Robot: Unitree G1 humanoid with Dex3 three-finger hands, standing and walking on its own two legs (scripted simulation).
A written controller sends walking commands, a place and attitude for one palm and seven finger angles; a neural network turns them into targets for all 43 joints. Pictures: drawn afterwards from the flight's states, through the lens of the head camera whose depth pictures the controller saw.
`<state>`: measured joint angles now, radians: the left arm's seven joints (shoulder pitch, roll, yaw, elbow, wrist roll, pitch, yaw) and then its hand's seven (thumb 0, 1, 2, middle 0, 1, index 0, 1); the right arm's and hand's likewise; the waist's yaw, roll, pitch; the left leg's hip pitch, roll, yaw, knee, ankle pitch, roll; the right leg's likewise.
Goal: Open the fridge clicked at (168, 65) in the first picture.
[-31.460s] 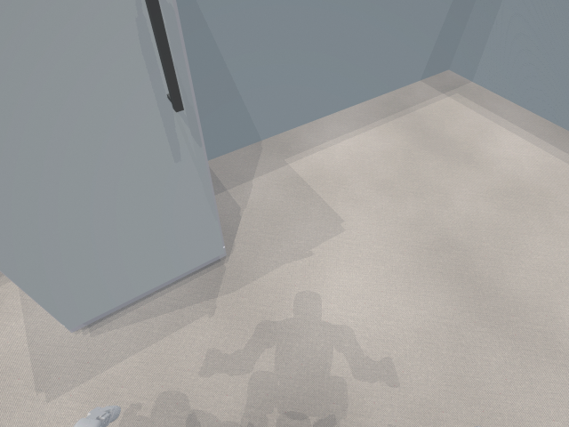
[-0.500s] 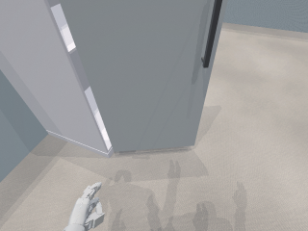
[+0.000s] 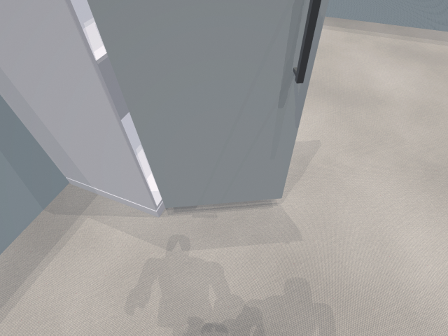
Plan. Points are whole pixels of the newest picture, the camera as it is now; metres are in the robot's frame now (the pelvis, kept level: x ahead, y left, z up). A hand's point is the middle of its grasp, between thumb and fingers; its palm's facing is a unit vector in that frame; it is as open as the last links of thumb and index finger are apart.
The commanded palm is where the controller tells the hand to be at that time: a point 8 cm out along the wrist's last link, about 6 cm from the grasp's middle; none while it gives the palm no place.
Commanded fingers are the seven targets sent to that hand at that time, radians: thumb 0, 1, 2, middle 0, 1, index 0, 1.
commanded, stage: let the arm hang, fingers relaxed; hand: right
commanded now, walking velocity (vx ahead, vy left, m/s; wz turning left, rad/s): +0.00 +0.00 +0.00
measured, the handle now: (308, 20) +0.80 -0.14 +0.19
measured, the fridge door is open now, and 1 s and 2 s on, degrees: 63 63 63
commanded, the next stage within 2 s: look to check the result in 0.76 s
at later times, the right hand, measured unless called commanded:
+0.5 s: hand out of the picture +0.07 -0.26 -0.15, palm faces -0.03 +0.94 -0.34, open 7.4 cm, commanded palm none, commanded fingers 0.00 -0.90 -0.90 0.20 0.30 0.20 0.30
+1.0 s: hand out of the picture +0.11 -0.24 -0.15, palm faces -0.06 +0.95 -0.31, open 7.4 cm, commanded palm none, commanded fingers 0.00 -0.90 -0.90 0.20 0.30 0.20 0.30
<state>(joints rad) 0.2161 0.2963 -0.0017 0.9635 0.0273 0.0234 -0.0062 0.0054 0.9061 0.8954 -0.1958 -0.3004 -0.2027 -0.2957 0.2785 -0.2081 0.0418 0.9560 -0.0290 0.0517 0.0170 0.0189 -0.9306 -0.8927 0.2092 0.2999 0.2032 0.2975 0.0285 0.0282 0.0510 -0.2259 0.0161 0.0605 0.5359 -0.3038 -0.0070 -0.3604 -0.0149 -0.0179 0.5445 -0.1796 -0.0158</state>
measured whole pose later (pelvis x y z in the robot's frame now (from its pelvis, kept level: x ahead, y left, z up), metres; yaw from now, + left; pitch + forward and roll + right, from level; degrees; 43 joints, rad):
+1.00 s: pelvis +0.04 +0.00 +0.02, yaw +1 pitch -1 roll +0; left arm 0.08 0.34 0.00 1.13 0.01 -0.01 0.00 0.00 0.90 0.90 -0.20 -0.30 -0.20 -0.30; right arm 0.11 -0.33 0.00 1.13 -0.02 -0.01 0.01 0.01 -0.91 -0.89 0.21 0.30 0.20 0.30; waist 0.01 0.01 0.05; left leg -0.06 0.02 0.05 0.31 -0.24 -0.01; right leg -0.19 -0.01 -0.03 0.34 -0.13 -0.01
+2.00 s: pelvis +0.05 +0.03 +0.02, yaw +1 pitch -1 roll +0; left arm 0.11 0.32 0.00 1.14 0.01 0.00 0.01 0.00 0.90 0.90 -0.20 -0.30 -0.20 -0.30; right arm 0.13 -0.33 0.00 1.12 -0.01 -0.01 0.00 0.01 -0.91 -0.89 0.21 0.30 0.20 0.30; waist 0.01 0.00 0.06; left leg -0.01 -0.01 0.04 0.28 -0.25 0.02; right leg -0.15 -0.04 -0.04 0.32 -0.15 0.03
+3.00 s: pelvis +0.05 +0.02 +0.02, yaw +2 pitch -1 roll +0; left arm 0.09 0.32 0.00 1.13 0.01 0.00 0.00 0.00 0.90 0.90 -0.20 -0.30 -0.20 -0.30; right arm 0.12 -0.33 0.00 1.12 -0.01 -0.02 0.00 0.01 -0.91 -0.89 0.21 0.30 0.20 0.30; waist 0.01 0.01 0.06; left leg -0.01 -0.01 0.03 0.27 -0.24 0.01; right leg -0.15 -0.03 -0.05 0.32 -0.14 0.02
